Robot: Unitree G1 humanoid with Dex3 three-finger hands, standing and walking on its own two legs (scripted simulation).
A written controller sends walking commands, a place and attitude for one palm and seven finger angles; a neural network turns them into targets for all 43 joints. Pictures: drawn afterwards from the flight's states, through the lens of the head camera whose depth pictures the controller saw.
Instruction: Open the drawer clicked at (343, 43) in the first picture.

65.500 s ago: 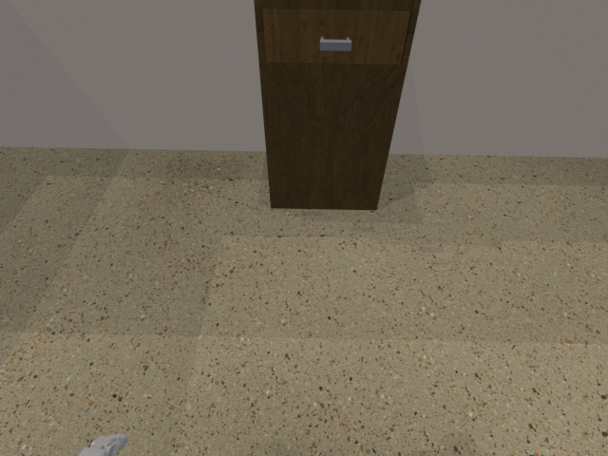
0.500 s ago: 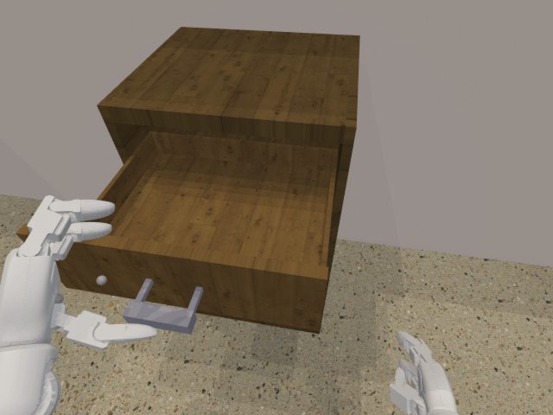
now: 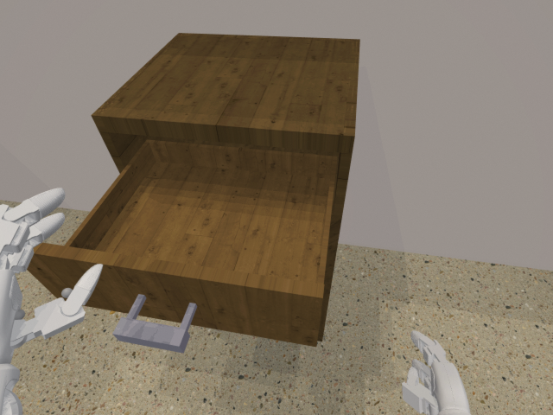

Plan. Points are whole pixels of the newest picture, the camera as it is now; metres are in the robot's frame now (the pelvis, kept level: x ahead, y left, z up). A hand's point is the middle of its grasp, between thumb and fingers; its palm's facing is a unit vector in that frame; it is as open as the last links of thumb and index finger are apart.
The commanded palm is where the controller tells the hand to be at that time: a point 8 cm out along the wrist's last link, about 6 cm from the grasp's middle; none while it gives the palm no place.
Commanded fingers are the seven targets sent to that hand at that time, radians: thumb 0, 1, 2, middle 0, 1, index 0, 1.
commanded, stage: draw the hand back to the body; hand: left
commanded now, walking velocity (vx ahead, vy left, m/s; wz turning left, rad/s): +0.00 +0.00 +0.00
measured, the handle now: (158, 320) +0.23 +0.21 +0.01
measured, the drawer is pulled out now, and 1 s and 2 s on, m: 0.30 0.30 0.30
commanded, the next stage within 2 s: step back with the hand held close in 0.30 s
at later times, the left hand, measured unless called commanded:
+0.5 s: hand (51, 300) +0.17 +0.24 +0.19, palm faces +0.43 -0.78 -0.45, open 7.4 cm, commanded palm +0.11 +0.28 +0.20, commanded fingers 0.00 0.90 0.90 -0.20 -0.30 -0.20 -0.30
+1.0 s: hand out of the picture +0.11 +0.26 +0.18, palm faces +0.38 -0.78 -0.50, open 7.4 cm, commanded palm +0.04 +0.30 +0.20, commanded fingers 0.00 0.90 0.90 -0.20 -0.30 -0.20 -0.30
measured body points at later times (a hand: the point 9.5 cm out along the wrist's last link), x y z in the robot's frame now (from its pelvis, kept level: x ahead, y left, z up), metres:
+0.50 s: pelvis -0.02 +0.00 +0.00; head -0.02 -0.03 +0.45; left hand +0.14 +0.28 +0.22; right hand +0.18 -0.22 -0.09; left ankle -0.04 +0.14 -0.74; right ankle -0.04 -0.11 -0.74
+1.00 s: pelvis -0.09 +0.02 -0.01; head -0.06 +0.02 +0.44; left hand +0.08 +0.30 +0.21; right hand +0.10 -0.21 -0.08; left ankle -0.04 +0.14 -0.74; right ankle -0.04 -0.11 -0.74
